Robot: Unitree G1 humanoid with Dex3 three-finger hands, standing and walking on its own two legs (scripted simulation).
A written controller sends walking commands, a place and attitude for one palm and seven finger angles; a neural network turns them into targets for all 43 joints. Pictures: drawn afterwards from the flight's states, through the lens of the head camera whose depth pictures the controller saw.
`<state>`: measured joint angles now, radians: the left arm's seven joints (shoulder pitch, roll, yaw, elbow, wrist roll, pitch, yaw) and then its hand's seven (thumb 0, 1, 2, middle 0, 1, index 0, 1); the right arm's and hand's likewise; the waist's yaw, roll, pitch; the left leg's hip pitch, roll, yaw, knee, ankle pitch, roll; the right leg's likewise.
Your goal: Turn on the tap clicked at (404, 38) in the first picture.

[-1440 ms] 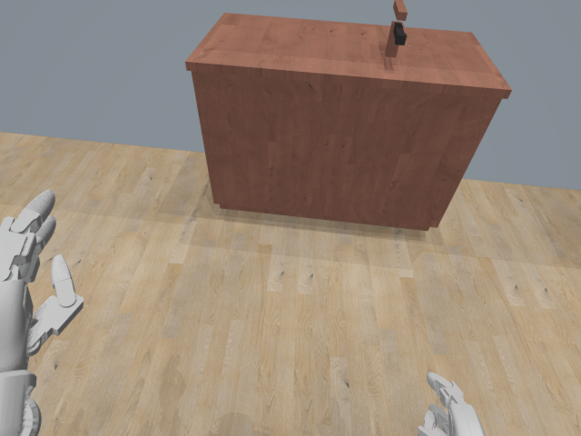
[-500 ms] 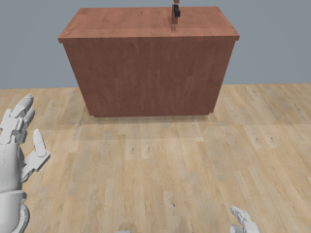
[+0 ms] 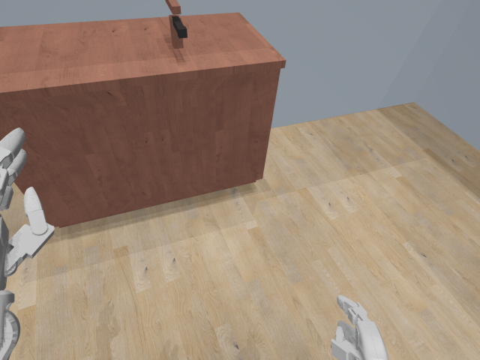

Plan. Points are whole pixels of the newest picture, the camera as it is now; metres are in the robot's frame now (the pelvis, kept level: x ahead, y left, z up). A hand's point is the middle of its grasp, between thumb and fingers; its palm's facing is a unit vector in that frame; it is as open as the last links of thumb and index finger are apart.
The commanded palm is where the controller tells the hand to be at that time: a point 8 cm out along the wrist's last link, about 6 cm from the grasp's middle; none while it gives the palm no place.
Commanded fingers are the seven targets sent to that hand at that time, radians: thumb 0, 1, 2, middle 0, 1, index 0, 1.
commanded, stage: walk to a spot facing it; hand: left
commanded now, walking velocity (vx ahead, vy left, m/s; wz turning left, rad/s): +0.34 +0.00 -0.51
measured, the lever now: (182, 32) +1.04 +0.28 +0.09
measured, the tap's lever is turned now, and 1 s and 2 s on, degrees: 0 0 0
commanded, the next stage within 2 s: turn to face it in 0.64 s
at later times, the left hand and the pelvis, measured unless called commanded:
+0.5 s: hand (210, 135) +0.40 +0.09 +0.19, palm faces +0.15 -0.82 -0.55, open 7.4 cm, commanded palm +0.34 +0.17 +0.19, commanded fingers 0.00 0.90 0.90 -0.20 -0.30 -0.20 -0.30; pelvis +0.14 -0.07 -0.01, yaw -11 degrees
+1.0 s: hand (203, 86) +0.52 +0.12 +0.20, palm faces +0.26 -0.88 -0.41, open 7.4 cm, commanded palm +0.46 +0.18 +0.19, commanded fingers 0.00 0.90 0.90 -0.20 -0.30 -0.20 -0.30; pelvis +0.27 -0.08 +0.00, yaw -7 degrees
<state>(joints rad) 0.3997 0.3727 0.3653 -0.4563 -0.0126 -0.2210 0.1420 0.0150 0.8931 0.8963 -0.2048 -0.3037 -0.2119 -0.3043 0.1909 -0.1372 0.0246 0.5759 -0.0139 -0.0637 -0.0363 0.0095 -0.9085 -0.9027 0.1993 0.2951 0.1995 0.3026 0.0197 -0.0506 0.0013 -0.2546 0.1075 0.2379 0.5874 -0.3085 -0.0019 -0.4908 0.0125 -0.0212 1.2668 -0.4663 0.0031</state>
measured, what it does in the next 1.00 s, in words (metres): walks ahead: right foot, then left foot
